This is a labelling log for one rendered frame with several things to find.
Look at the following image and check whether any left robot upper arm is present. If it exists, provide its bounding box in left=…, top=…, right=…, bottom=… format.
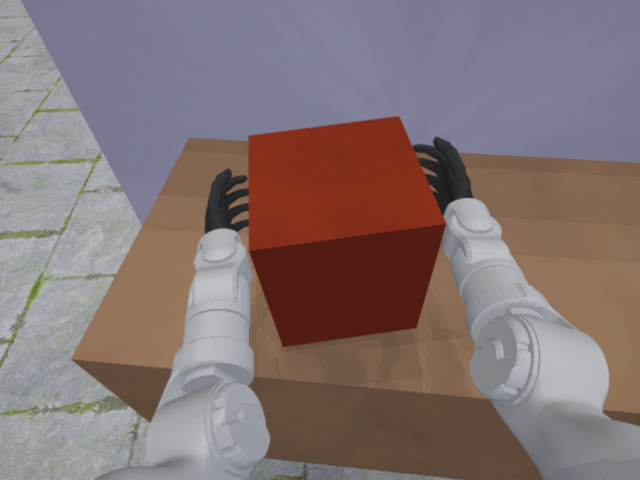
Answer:
left=94, top=380, right=270, bottom=480

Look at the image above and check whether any robot left forearm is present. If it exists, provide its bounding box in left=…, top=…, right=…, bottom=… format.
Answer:
left=146, top=228, right=254, bottom=462

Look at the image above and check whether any robot right hand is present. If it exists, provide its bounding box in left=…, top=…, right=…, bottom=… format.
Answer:
left=412, top=137, right=474, bottom=215

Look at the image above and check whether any carton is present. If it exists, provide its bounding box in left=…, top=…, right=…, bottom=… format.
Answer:
left=248, top=116, right=446, bottom=347

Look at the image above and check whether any robot left hand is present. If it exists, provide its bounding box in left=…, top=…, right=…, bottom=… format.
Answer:
left=205, top=169, right=249, bottom=234

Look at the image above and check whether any pedestal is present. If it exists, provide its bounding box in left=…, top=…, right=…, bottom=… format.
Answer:
left=71, top=138, right=640, bottom=480

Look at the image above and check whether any right robot upper arm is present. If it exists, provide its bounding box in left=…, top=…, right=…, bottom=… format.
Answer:
left=469, top=314, right=640, bottom=480

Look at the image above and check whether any robot right forearm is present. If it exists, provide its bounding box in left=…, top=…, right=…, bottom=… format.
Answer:
left=442, top=198, right=609, bottom=392

